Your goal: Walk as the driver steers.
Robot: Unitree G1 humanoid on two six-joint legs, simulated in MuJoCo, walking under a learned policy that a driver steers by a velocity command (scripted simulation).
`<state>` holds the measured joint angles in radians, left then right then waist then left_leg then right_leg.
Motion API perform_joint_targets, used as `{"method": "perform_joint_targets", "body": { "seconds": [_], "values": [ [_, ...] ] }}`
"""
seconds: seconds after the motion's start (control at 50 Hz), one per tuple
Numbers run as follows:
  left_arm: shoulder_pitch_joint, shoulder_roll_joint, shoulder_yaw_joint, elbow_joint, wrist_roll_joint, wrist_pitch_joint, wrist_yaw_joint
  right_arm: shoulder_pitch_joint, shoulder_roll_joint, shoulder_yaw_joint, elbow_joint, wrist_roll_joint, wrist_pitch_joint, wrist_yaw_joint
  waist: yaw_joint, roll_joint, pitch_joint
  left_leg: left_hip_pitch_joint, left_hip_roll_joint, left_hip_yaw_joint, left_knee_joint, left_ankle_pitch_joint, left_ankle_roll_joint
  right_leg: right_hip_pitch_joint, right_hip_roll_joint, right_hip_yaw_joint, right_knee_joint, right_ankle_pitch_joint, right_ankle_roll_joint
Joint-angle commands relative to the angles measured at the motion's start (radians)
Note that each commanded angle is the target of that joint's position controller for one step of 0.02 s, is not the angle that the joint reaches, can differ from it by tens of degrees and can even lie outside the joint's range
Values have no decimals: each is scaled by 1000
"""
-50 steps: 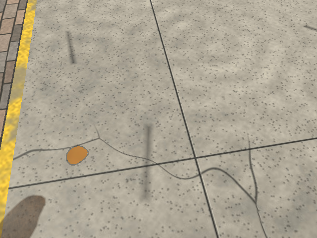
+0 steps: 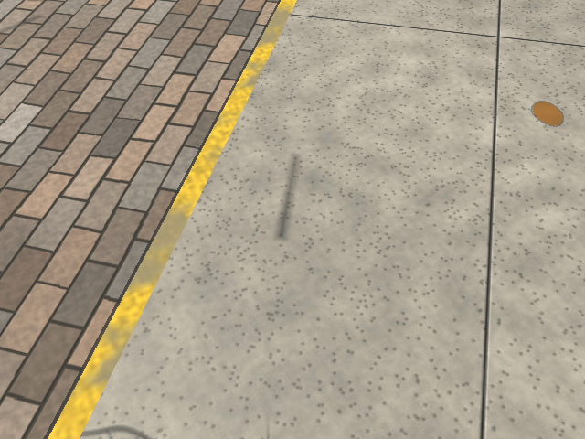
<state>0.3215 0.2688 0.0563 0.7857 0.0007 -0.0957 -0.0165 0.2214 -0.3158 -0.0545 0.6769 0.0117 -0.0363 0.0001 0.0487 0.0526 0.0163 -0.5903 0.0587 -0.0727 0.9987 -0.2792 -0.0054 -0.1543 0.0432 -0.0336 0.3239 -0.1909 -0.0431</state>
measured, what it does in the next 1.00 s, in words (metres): walks ahead, turning right: left foot, then right foot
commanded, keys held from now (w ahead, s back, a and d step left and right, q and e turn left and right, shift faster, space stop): w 0.08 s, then w+e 0.92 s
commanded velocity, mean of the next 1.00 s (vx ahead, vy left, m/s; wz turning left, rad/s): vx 0.50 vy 0.00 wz -0.35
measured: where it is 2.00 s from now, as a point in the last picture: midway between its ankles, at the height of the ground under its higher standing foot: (434, 285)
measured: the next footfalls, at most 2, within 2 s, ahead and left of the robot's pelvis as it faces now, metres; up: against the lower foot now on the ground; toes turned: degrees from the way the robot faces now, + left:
left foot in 0.24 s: +0.29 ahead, +0.16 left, +0.00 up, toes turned -1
right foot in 0.74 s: +0.53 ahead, -0.15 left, +0.00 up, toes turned -20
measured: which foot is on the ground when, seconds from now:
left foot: up 0.00-0.22, down 0.24-0.74, up 0.76-1.00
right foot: down 0.00-0.26, up 0.28-0.72, down 0.74-1.00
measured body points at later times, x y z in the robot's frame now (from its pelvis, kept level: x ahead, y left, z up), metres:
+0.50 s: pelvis +0.26 +0.05 +0.00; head +0.28 +0.05 +0.45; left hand +0.43 +0.31 -0.11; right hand +0.30 -0.24 -0.11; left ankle +0.25 +0.16 -0.75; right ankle +0.33 -0.12 -0.67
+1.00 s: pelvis +0.51 -0.08 +0.00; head +0.54 -0.11 +0.45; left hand +0.70 +0.15 -0.10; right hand +0.57 -0.40 -0.10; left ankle +0.68 +0.06 -0.67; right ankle +0.49 -0.14 -0.75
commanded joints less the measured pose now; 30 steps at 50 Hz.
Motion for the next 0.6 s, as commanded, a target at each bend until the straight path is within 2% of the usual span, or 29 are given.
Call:
{"method": "perform_joint_targets", "body": {
  "seconds": [0.02,0.08,0.14,0.18,0.2,0.22,0.24,0.26,0.28,0.3,0.32,0.34,0.36,0.4,0.44,0.48,0.54,0.6],
  "values": [
    [-54,159,35,-51,-11,-15,2,-46,-9,10,-77,-8,-23,12,-18,-123,11,-63,42,8,-167,137,-6,35,-256,189,-178,227,-181],
    [-8,184,36,-21,-21,-4,3,-149,-3,18,-97,-1,-36,25,20,-120,22,9,18,47,-333,265,-3,30,-236,124,-172,247,-156],
    [62,196,35,17,-33,13,3,-234,-20,13,-132,6,-47,34,36,-124,42,44,-8,51,-426,257,9,75,-267,165,-138,258,-146],
    [72,214,40,30,-34,26,9,-226,-46,2,-136,7,-55,40,8,-135,36,97,-23,47,-482,211,28,113,-289,194,-94,285,-127],
    [61,225,42,31,-35,32,12,-179,-64,-8,-123,6,-59,39,-30,-138,13,186,-38,58,-517,206,42,108,-284,189,-42,352,-112],
    [55,217,37,31,-34,34,14,-74,-97,-28,-91,0,-59,31,-88,-125,-51,355,-57,73,-550,212,65,77,-243,158,75,455,-87],
    [48,178,21,18,-21,30,14,75,-149,-51,-59,-11,-56,19,-161,-104,-163,604,17,16,-520,231,103,-41,-190,120,279,388,-50],
    [109,68,-14,-20,-4,16,12,209,-248,-74,-49,-37,-46,5,-177,104,-341,993,292,-327,-507,189,217,-389,-63,41,660,2,23],
    [146,76,-16,-13,-25,4,13,234,-206,-65,-36,-28,-36,7,-174,216,-431,1011,385,-604,-636,20,291,-534,-23,127,856,-398,35],
    [81,170,14,-19,-49,5,13,182,-139,-44,-32,-18,-35,9,-172,121,-265,882,342,-498,-672,-69,253,-611,-76,159,934,-348,31],
    [23,169,17,-35,-51,9,14,120,-101,-32,-31,-10,-37,10,-146,100,-159,759,300,-367,-701,-65,224,-624,-116,131,924,-266,28],
    [-3,155,18,-37,-39,17,17,57,-67,-21,-26,-12,-42,14,-114,69,-86,639,257,-275,-744,-10,208,-595,-142,120,884,-201,34],
    [3,141,23,-32,-30,31,19,12,-41,-15,-23,-17,-51,17,-81,83,-44,546,225,-196,-783,55,195,-545,-167,128,846,-150,39],
    [30,92,17,-23,-31,56,18,-31,-37,-22,-7,-25,-69,19,-42,74,-13,441,209,-93,-843,161,197,-473,-178,125,830,-89,53],
    [2,80,18,-41,-27,69,20,-39,-53,-31,13,-29,-82,15,-29,41,11,425,213,-14,-870,251,205,-500,-182,138,788,-22,65],
    [-45,73,16,-61,-23,70,15,-25,-69,-39,35,-30,-84,7,-37,16,25,448,206,58,-877,304,203,-529,-181,142,688,76,68],
    [-139,54,6,-91,-21,61,-9,-9,-100,-48,56,-23,-76,-4,-67,-1,46,464,188,160,-883,327,181,-491,-169,94,498,219,55],
    [-238,55,0,-135,-21,62,-27,40,-134,-60,85,-9,-63,-9,-102,-20,77,534,218,201,-878,319,169,-496,-161,56,387,226,30]
  ]
}}
Velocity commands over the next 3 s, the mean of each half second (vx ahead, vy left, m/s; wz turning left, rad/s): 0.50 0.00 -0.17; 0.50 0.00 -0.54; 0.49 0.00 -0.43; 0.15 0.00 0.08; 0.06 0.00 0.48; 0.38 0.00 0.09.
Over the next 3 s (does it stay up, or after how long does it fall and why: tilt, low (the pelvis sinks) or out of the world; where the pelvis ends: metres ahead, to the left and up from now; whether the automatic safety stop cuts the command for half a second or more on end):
stays up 1.09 -0.31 -0.01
